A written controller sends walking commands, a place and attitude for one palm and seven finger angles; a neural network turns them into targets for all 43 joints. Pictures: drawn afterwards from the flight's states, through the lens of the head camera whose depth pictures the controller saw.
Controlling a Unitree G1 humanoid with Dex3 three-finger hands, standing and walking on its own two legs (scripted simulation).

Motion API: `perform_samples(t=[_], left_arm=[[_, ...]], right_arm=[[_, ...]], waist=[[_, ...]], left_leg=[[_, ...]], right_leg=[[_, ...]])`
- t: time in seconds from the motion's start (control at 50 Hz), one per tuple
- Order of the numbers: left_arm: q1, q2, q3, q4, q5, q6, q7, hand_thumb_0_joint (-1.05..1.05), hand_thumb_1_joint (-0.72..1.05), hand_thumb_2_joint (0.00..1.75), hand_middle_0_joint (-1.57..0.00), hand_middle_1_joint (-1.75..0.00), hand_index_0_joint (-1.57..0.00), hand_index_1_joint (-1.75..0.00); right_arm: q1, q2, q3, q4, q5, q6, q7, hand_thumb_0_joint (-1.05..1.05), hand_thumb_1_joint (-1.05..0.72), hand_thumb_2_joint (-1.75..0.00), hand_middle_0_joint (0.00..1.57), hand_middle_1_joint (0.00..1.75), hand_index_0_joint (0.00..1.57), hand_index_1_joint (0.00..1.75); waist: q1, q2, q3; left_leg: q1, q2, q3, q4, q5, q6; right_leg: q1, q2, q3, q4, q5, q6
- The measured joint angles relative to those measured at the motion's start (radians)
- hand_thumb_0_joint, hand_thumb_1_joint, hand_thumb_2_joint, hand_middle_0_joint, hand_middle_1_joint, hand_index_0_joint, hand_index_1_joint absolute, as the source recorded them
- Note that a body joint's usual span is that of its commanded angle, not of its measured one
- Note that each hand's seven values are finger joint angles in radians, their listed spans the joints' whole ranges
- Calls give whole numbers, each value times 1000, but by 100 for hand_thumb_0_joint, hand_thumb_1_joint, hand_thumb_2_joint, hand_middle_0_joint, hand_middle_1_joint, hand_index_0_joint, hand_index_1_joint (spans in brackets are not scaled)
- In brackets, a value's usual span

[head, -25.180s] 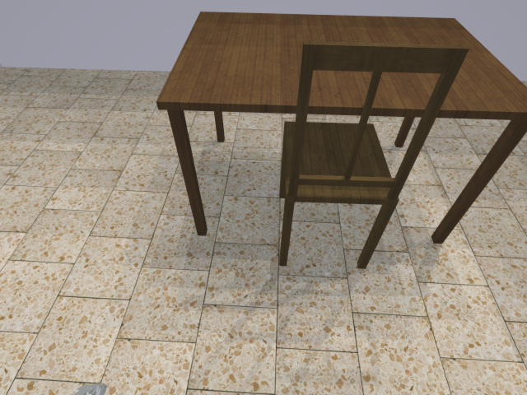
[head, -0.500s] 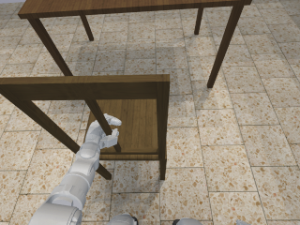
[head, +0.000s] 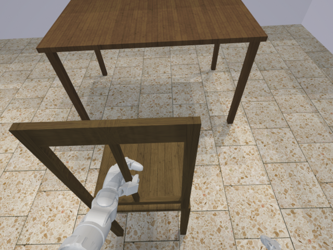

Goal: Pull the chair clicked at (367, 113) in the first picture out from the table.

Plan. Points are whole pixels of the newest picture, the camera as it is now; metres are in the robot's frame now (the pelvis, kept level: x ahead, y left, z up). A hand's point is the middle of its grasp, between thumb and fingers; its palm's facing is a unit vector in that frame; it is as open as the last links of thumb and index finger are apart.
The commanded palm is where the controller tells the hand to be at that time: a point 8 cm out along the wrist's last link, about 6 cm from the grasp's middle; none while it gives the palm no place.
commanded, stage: stop walking, hand still on the chair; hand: left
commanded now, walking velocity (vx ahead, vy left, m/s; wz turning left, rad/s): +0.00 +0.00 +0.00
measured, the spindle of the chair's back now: (127, 177) +0.31 +0.13 -0.05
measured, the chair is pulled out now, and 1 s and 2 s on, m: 0.62 0.62 0.62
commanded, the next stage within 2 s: open the thumb and straighten the fingers in 0.30 s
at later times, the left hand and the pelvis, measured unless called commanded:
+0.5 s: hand (134, 184) +0.30 +0.11 -0.06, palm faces -0.07 -0.98 -0.16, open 5.2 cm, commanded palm +0.27 +0.16 -0.04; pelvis +0.01 -0.01 +0.00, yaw +2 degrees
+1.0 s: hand (128, 183) +0.30 +0.13 -0.07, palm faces -0.08 -0.98 -0.17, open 15.7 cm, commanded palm +0.28 +0.18 -0.04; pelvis +0.01 -0.01 -0.03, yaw +3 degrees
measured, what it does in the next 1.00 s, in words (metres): stands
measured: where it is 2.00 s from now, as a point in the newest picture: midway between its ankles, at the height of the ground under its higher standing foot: outside the picture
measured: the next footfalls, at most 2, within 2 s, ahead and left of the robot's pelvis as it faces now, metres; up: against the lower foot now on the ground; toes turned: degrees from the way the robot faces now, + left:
none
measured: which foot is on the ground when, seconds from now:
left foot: down 0.00-1.00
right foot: down 0.00-1.00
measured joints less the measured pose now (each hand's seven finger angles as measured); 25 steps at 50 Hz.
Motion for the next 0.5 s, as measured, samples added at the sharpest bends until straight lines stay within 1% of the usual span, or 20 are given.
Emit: perform_samples(t=[0.12, 0.2, 0.28, 0.4, 0.42, 0.46, 0.5], left_arm=[[35, -2, -24, -56, 4, 5, 4, 0, 71, 85, -31, -134, -50, -144], [52, 0, -33, -86, 5, 9, 7, 0, 71, 85, -31, -135, -50, -144], [67, 4, -36, -108, 3, 11, 10, 0, 71, 86, -31, -135, -50, -144], [81, 13, -31, -126, -3, 15, 11, 0, 72, 86, -31, -135, -50, -144], [83, 14, -28, -130, -4, 16, 11, 1, 72, 86, -31, -135, -50, -144], [105, 26, -21, -154, -10, 24, 3, 0, 71, 86, -31, -135, -50, -144], [123, 43, -1, -196, -19, 28, -20, 1, 68, 84, -33, -137, -50, -144]], right_arm=[[-11, 39, 20, -9, -4, -7, 11, 1, -91, -90, 20, 30, 20, 30], [-15, 52, 30, -12, -6, -8, 16, 1, -91, -90, 20, 30, 20, 30], [-17, 51, 32, -13, -6, -4, 17, 1, -91, -90, 20, 30, 20, 30], [-14, 32, 22, -14, -3, 5, 13, 1, -91, -90, 20, 30, 20, 30], [-14, 29, 20, -14, -3, 7, 13, 1, -91, -90, 20, 30, 20, 30], [-7, 19, 20, -11, 11, 2, 37, 1, -91, -90, 20, 30, 20, 30], [-2, 10, 20, -10, 16, -13, 63, 1, -91, -90, 20, 30, 20, 30]], waist=[[6, -6, 3], [8, -5, 7], [9, -1, 9], [5, -1, 10], [4, -2, 11], [-20, -13, -26], [-34, -34, -51]], left_leg=[[11, -7, 6, -12, -2, 7], [13, -6, 7, -19, -1, 6], [13, -2, 6, -24, -1, 3], [16, 3, 1, -29, 0, -5], [17, 5, 0, -29, 0, -6], [-24, -1, -14, -18, 0, -8], [-72, -5, -27, 8, -4, -9]], right_leg=[[10, -7, 6, -14, 0, 8], [13, -6, 6, -23, 2, 7], [13, -2, 4, -29, 3, 4], [16, 3, 0, -30, 1, -2], [16, 4, -1, -29, 0, -3], [-21, -1, -16, -9, -9, -6], [-70, -5, -28, 28, -26, -10]])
